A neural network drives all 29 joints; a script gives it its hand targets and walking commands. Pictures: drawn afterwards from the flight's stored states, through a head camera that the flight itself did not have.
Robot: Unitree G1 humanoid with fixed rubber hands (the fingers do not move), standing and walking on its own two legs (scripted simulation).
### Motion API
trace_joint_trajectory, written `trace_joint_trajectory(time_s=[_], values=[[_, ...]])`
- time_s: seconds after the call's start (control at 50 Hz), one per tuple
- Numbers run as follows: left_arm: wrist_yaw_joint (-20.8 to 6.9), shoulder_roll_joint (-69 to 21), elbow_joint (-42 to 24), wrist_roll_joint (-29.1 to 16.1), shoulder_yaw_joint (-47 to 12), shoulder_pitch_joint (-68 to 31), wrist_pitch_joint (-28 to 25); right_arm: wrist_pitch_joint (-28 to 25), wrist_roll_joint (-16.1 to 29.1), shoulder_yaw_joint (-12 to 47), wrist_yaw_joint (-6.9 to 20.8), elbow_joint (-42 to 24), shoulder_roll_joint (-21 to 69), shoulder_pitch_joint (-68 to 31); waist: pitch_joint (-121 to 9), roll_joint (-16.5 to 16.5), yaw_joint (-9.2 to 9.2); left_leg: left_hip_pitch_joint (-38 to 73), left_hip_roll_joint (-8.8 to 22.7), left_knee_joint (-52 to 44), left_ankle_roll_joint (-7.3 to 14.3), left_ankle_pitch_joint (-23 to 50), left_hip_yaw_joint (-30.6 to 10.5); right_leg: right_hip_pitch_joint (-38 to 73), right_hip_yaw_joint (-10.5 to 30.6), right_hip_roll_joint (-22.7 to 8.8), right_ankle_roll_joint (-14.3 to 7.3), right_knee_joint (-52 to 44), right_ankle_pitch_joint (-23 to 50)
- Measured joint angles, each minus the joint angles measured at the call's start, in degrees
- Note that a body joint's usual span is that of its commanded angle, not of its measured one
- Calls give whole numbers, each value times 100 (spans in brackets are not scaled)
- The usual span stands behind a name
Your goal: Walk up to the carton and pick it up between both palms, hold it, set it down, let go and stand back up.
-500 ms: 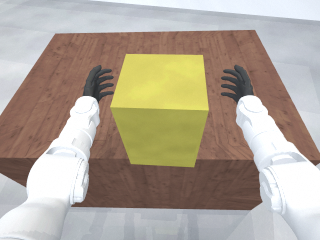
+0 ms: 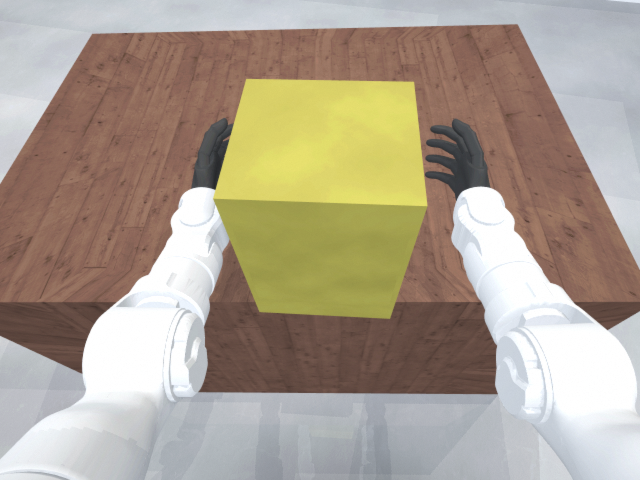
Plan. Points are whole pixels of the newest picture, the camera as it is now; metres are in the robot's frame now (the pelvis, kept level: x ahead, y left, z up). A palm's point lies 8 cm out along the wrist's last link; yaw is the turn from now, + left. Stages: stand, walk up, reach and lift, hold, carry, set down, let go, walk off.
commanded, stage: reach and lift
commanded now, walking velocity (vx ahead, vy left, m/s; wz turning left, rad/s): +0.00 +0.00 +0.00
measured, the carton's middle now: (326, 212) +0.46 +0.04 +0.04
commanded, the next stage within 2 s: none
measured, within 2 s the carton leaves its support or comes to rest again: neither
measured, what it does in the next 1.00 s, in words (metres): stands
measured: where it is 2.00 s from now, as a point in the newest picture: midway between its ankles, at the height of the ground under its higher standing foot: outside the picture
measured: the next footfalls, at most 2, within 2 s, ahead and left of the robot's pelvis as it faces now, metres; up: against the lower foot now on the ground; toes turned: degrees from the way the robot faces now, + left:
none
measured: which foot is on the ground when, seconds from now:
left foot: down 0.00-1.00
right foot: down 0.00-1.00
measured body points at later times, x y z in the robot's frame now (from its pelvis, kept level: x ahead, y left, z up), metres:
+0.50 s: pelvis +0.02 +0.00 +0.01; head +0.09 +0.00 +0.46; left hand +0.46 +0.19 +0.09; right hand +0.47 -0.11 +0.09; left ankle +0.02 +0.08 -0.74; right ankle +0.01 -0.10 -0.74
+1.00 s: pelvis +0.04 -0.01 +0.02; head +0.09 +0.00 +0.46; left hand +0.45 +0.18 +0.09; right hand +0.46 -0.11 +0.09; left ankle +0.02 +0.08 -0.74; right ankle +0.01 -0.10 -0.74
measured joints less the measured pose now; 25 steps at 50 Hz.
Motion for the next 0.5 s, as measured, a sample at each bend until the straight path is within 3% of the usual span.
trace_joint_trajectory(time_s=[0.12, 0.24, 0.36, 0.5], values=[[22, -241, -436, 942, 793, 136, 214, 125, -995, -881, -164, -450, 525, 144, 15, -32, 26, 187, -48, -302, -17, 137, -91, 203, -81, -23, -14, -268, 81], [34, -566, -946, 1641, 1279, 339, 572, 270, -1711, -1586, -297, -799, 862, 317, 127, -20, 36, 526, -74, -455, -33, 145, -180, 616, -157, -26, -23, -523, 113], [-46, -923, -1377, 2354, 1847, 620, 792, 276, -2344, -2119, -205, -1151, 1166, 625, 340, -32, 57, 1004, -81, -560, -43, 95, -197, 1132, -159, -18, -16, -706, 103], [-202, -1196, -1836, 2812, 2244, 833, 962, 279, -2906, -2531, 28, -1547, 1412, 840, 686, -75, 111, 1518, -79, -667, -69, 64, -210, 1640, -160, -7, -17, -798, 60]])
